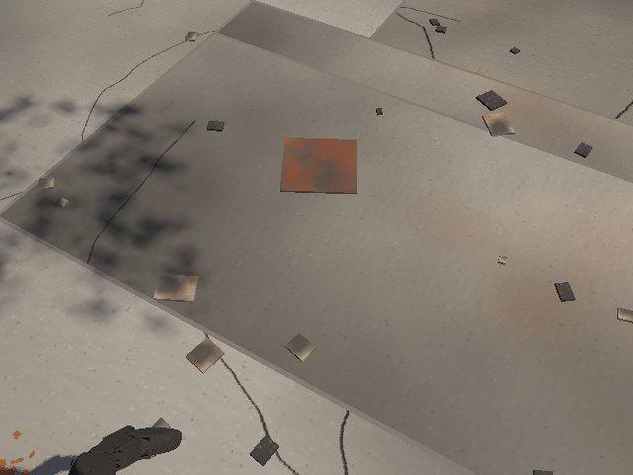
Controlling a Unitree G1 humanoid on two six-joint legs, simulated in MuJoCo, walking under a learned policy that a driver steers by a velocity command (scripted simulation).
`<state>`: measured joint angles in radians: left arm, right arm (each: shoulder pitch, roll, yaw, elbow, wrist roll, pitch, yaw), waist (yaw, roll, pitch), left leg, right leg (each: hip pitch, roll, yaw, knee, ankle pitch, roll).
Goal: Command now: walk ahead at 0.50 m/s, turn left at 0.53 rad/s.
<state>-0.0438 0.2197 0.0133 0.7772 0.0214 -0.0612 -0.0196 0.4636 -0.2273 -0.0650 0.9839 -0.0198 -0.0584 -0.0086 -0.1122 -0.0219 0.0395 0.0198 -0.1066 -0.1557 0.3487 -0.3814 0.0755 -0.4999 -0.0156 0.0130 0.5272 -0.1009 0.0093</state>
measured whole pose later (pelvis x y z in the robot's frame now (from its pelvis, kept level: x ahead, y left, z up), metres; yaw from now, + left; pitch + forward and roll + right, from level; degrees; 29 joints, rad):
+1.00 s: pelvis +0.49 +0.13 +0.00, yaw +19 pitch +1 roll +1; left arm 0.16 0.24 0.04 0.84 0.02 -0.01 -0.04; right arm 0.40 -0.23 -0.03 0.95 -0.02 -0.09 -0.01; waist -0.04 -0.05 0.03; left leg 0.13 -0.12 0.10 0.13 -0.28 0.11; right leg -0.65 -0.05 -0.03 0.73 0.00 -0.04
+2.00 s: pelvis +1.03 +0.23 +0.01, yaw -15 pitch +1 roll +1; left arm 0.12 0.29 0.05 0.72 0.03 0.01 -0.07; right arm 0.40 -0.26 -0.04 0.85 -0.02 -0.09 0.00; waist -0.05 -0.05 0.03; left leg -0.02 -0.01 0.19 0.25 -0.25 0.02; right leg -0.67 -0.06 0.01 0.88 -0.08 -0.03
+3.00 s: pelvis +1.51 -0.03 +0.02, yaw -45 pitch +1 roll +1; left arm 0.17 0.29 0.03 0.74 0.04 -0.02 -0.05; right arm 0.41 -0.26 -0.04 0.86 -0.01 -0.08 0.02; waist -0.05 -0.05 0.02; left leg -0.09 -0.03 0.07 0.28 -0.21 0.04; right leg -0.59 -0.02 0.05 0.88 -0.19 -0.03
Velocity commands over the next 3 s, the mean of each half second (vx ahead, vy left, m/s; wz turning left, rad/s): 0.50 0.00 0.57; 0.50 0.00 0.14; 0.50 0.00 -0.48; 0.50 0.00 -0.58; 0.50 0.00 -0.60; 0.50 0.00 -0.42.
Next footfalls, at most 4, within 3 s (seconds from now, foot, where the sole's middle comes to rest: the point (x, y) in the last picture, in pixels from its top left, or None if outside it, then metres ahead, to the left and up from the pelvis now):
0.02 right None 0.18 -0.12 -0.77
0.54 left None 0.39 0.14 -0.77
1.12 right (233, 359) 0.73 0.13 -0.77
1.62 left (150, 264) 1.02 0.34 -0.77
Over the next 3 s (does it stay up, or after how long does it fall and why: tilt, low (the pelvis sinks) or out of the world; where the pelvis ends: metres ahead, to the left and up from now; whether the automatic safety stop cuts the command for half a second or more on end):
stays up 1.51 -0.03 0.02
